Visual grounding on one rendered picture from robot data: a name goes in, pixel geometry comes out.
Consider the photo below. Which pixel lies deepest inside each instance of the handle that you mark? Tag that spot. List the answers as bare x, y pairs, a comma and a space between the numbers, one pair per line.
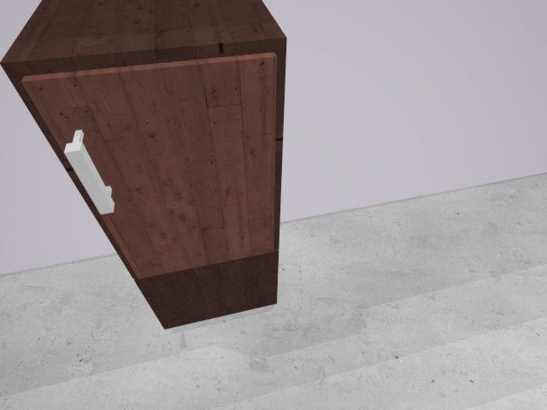
88, 174

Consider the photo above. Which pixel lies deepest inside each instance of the cupboard door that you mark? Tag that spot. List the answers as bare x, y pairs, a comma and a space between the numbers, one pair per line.
187, 147

